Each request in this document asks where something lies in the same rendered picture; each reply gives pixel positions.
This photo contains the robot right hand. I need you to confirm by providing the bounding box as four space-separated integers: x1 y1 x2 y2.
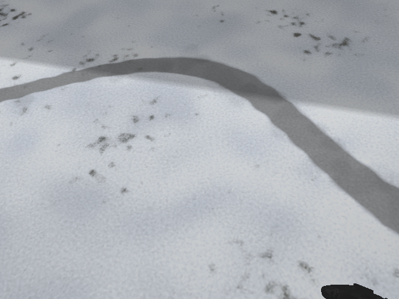
321 283 387 299

